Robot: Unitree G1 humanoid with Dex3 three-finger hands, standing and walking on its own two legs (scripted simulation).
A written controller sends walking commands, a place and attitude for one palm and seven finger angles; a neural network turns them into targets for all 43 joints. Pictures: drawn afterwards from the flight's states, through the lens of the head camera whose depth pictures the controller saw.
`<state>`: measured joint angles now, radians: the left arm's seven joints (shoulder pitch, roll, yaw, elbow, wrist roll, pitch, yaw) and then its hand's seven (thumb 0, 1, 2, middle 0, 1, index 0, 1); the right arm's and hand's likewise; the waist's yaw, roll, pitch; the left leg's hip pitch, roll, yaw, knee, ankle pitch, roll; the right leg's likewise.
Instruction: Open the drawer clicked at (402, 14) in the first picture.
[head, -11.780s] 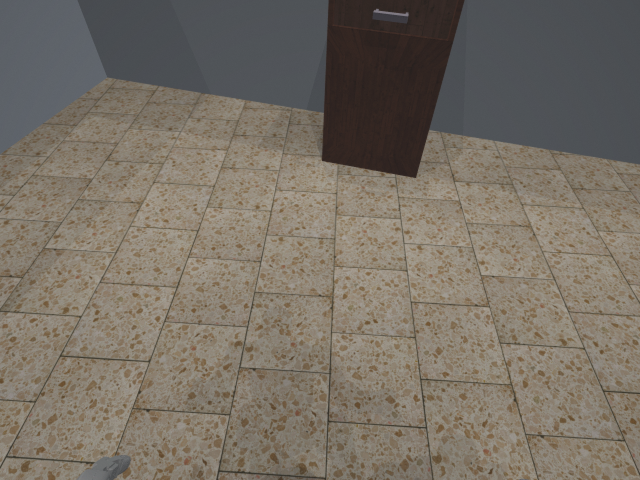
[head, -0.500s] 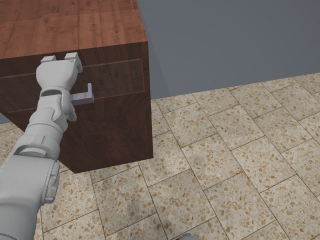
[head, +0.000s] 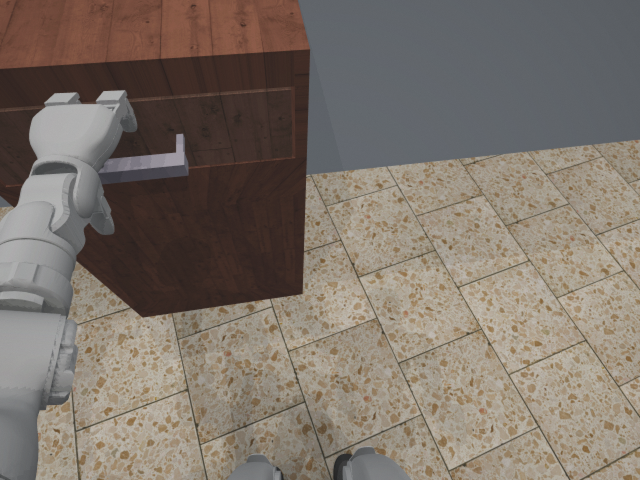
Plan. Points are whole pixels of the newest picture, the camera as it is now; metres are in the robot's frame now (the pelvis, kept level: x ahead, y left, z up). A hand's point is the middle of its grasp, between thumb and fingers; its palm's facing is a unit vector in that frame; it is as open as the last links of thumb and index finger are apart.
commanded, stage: move the hooked fingers above the handle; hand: left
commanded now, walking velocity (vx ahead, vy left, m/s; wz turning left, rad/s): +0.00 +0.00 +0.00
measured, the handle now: (140, 156) +0.55 +0.23 +0.01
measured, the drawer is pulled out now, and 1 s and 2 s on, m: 0.00 0.00 0.00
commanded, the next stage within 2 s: lower the fingers behind the handle in 0.88 s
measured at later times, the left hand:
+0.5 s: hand (114, 149) +0.51 +0.24 +0.07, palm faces -0.02 -0.02 -1.00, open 13.8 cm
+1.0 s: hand (109, 154) +0.50 +0.24 +0.07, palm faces -0.04 +0.00 -1.00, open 13.8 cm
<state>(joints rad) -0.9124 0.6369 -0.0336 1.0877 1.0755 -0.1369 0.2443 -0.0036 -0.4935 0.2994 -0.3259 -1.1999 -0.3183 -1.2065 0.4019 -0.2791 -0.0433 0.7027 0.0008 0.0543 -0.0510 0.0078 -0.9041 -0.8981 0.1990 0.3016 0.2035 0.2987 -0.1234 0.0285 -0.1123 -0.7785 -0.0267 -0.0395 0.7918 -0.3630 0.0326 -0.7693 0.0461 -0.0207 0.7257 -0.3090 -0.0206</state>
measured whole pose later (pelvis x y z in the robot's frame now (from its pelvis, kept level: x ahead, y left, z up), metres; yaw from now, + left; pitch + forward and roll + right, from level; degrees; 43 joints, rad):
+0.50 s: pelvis +0.01 +0.02 +0.01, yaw -1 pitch +17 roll -2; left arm -0.91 0.49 -0.05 1.12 1.08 -0.02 0.28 0.00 -0.49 0.30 -0.35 -1.22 -0.33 -1.21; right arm 0.37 -0.23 -0.03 0.69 0.00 0.08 0.00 0.01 -0.90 -0.90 0.20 0.30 0.20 0.30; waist -0.11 0.05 -0.13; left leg -0.67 -0.04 -0.01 0.75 -0.38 0.06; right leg -0.67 0.03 0.01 0.68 -0.32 0.00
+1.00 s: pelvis +0.02 +0.00 +0.01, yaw -1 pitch +17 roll -1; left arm -0.85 0.53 -0.02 1.07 1.08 -0.01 0.26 0.00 -0.49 0.30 -0.32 -1.20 -0.32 -1.21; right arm 0.36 -0.27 -0.04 0.69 0.01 0.08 -0.02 0.01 -0.90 -0.90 0.20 0.30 0.20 0.30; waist -0.10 0.05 -0.12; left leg -0.63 -0.02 -0.01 0.71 -0.37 0.04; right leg -0.64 0.05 0.01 0.66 -0.31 -0.02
